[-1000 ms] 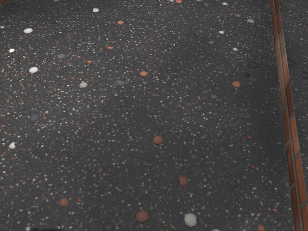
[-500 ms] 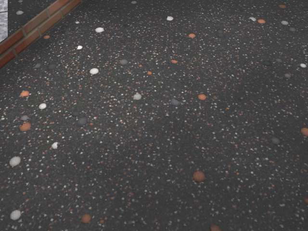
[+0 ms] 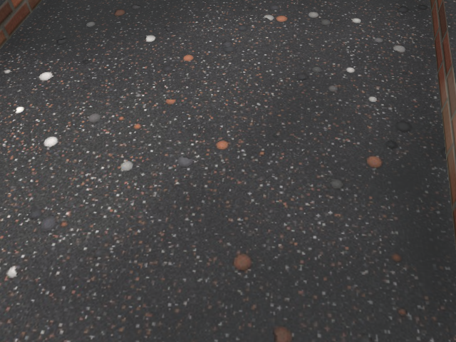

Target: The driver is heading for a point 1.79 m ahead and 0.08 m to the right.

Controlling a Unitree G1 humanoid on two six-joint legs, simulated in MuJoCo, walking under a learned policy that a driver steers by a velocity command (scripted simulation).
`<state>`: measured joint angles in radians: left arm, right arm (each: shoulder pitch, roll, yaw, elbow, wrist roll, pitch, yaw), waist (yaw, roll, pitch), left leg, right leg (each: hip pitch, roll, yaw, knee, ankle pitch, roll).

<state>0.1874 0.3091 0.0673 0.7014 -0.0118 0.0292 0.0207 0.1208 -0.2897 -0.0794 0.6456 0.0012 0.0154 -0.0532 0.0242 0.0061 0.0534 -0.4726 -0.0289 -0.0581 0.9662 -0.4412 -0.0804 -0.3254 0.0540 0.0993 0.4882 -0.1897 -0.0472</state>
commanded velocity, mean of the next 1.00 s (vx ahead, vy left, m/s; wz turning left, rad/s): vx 0.00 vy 0.00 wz -0.23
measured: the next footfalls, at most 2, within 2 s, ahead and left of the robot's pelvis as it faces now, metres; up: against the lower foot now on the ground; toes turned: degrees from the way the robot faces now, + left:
left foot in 0.16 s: +0.06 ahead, +0.14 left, +0.00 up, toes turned -11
right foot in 0.54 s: -0.04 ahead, -0.12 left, +0.00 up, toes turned -4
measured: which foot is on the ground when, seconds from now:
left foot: up 0.00-0.14, down 0.16-0.56, up 0.58-0.84, down 0.86-1.00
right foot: down 0.00-0.16, up 0.18-0.52, down 0.54-1.00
